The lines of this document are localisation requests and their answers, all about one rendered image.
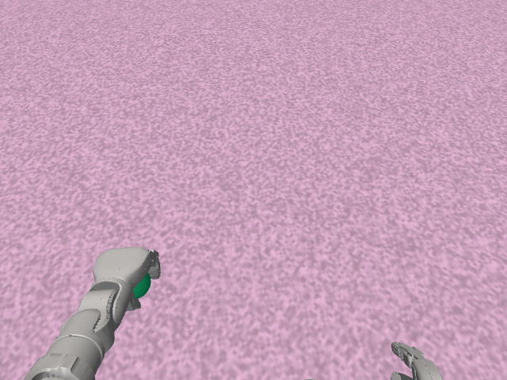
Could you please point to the ball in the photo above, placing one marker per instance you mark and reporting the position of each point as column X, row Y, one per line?
column 142, row 287

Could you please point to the right robot hand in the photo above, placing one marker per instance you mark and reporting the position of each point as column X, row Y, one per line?
column 422, row 369

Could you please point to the left robot arm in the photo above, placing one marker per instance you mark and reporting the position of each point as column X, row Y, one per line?
column 85, row 337

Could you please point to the left robot hand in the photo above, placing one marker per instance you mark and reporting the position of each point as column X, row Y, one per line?
column 129, row 264

